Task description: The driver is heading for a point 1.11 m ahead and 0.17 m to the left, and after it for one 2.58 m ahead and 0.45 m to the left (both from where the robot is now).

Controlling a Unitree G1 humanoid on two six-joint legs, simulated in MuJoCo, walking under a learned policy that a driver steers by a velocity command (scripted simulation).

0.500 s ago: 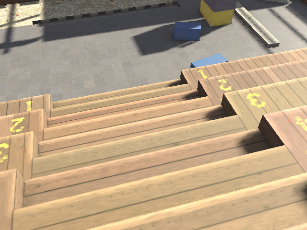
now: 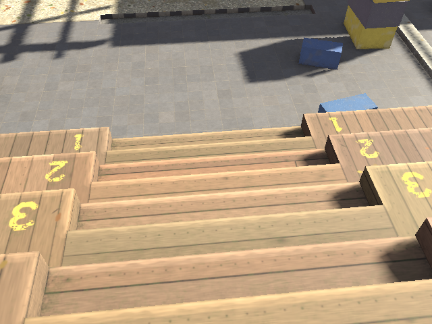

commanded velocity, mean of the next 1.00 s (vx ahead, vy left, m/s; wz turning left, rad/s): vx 0.50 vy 0.00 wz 0.00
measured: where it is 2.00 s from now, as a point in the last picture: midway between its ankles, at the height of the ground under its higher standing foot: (224, 267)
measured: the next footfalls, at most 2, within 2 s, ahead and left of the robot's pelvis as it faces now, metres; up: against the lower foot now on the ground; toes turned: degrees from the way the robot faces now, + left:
left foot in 0.26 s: +0.30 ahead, +0.21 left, -0.15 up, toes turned +5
right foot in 0.88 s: +0.62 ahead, -0.03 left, -0.29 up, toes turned -6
